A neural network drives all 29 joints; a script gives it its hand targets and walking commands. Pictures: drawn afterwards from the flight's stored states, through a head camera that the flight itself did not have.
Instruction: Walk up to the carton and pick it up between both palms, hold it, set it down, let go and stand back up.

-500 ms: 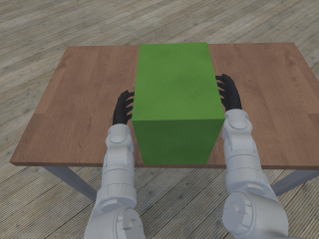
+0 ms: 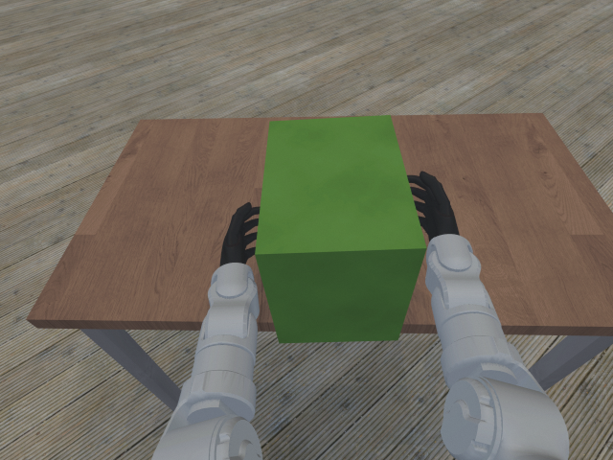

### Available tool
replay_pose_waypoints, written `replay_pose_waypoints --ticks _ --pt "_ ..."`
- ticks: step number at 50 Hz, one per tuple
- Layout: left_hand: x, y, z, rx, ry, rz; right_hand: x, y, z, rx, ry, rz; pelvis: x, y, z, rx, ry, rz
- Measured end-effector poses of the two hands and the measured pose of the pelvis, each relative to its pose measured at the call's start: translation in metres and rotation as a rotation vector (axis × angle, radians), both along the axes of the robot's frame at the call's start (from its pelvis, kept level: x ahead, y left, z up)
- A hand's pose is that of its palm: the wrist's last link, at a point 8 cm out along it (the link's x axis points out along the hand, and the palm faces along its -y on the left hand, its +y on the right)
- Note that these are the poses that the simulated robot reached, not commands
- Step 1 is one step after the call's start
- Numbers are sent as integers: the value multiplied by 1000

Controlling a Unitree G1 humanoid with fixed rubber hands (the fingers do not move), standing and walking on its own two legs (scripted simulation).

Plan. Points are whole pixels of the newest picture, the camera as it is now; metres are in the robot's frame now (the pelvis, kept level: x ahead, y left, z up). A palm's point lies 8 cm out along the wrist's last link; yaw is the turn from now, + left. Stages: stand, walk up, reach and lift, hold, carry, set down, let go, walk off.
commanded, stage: reach and lift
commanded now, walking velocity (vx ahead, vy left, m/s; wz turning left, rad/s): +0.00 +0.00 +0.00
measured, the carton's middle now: (333, 230) +0.46 -0.02 +0.03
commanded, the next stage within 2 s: none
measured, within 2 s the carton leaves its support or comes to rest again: leaves its support in 0.04 s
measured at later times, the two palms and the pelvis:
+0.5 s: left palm (248, 249) +0.39 +0.10 +0.08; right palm (456, 230) +0.40 -0.18 +0.09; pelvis +0.00 -0.01 +0.00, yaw -2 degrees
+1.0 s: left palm (232, 254) +0.37 +0.11 +0.10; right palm (453, 245) +0.37 -0.17 +0.10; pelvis -0.03 +0.00 +0.00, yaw -3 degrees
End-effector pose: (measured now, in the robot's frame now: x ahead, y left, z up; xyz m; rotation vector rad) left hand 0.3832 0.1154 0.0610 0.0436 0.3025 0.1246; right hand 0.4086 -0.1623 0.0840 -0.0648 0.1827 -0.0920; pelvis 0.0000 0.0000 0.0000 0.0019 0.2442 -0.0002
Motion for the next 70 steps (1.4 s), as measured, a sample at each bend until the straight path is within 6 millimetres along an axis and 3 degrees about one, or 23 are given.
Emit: replay_pose_waypoints --ticks 5,11,14,18,24,27,30,36,39,42,49,51,54,60,63,66,70 --pt "4 -7 12 -16 -30 4 5 -5 19 6 -32 -6 0 -7 0 1 -10 -3" --pt "15 -19 48 -12 -105 -2 12 -15 59 9 -112 -31 1 -12 1 3 -41 -9" --pt "20 -23 61 -3 -108 -11 13 -20 68 13 -112 -39 1 -12 1 3 -75 -15" --pt "21 -24 56 -11 -43 -24 10 -24 55 13 -38 -45 0 -13 2 3 -120 -24" --pt "10 -18 18 -35 68 -15 -5 -20 9 2 96 -54 -4 -13 2 2 -123 -33" --pt "7 -17 16 -42 48 -7 -6 -17 9 7 69 -61 -5 -12 2 1 -96 -31" --pt "9 -16 36 -47 -29 7 -2 -15 30 3 -4 -58 -3 -10 1 1 -71 -27" --pt "19 -16 115 -25 -227 -6 3 -16 110 -16 -197 -54 2 -6 2 1 -113 -19" --pt "19 -16 130 -9 -215 -28 -1 -16 127 -9 -184 -66 -1 -4 3 1 -186 -22" --pt "14 -14 115 -12 -121 -48 -10 -15 109 1 -88 -68 -6 -2 3 -1 -236 -30" --pt "-13 -5 40 -13 112 -31 -37 -6 17 9 158 -70 -27 3 3 -6 -207 -47" --pt "-19 -4 36 -14 97 -18 -38 -3 16 24 129 -74 -31 5 3 -7 -174 -47" --pt "-19 -2 61 -28 -1 16 -31 -1 42 26 37 -53 -33 6 2 -7 -118 -37" --pt "-9 -2 172 -34 -263 26 -21 -1 159 -13 -212 -33 -22 1 3 -4 -134 -25" --pt "-7 0 189 -12 -230 -9 -26 0 181 -32 -179 -48 -19 -3 4 -3 -234 -34" --pt "-11 2 170 -2 -119 -48 -34 1 161 -26 -69 -63 -18 -4 3 -5 -313 -43" --pt "-26 2 124 13 24 -60 -50 2 105 40 68 -77 -23 0 3 -8 -340 -55"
